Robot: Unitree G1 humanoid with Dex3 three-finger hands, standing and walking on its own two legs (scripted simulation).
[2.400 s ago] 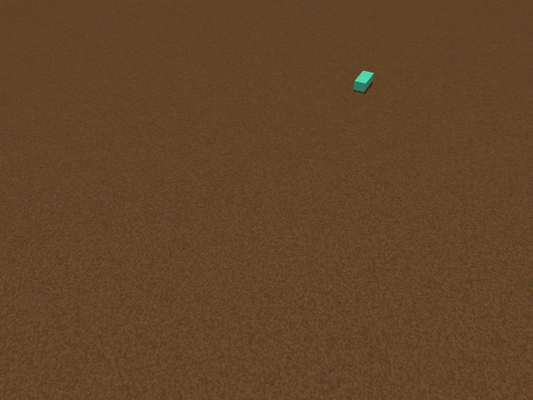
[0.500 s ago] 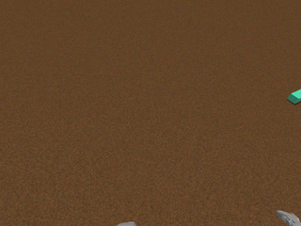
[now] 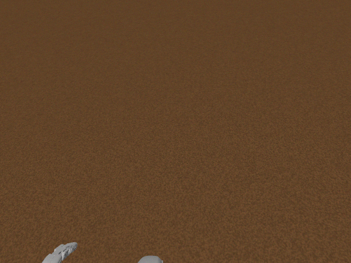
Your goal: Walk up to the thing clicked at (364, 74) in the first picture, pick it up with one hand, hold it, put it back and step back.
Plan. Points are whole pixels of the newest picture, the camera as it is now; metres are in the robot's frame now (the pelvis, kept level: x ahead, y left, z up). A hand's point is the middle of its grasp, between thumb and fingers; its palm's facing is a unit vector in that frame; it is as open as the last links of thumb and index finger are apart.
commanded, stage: walk up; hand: left
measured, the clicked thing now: out of the picture +1.11 -1.33 -0.72
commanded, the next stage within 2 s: none
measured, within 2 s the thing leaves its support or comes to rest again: neither
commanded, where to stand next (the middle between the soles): +0.89 -1.62 m, yaw +20 degrees
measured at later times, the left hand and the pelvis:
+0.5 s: hand (171, 214) +0.29 +0.07 -0.15, palm faces +0.00 -0.96 -0.27, open 7.4 cm; pelvis +0.20 -0.20 -0.01, yaw +5 degrees
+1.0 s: hand (237, 187) +0.38 -0.14 -0.16, palm faces +0.15 -0.94 -0.32, open 7.4 cm; pelvis +0.37 -0.42 -0.01, yaw +11 degrees
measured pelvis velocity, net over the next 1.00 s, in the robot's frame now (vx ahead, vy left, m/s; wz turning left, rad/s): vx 0.37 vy -0.42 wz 0.19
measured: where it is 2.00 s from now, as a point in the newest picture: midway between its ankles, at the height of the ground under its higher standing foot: (336, 191)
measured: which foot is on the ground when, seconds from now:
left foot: up 0.00-0.28, down 0.30-0.62, up 0.64-0.92, down 0.94-1.00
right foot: down 0.00-0.32, up 0.34-0.60, down 0.62-0.92, up 0.94-1.00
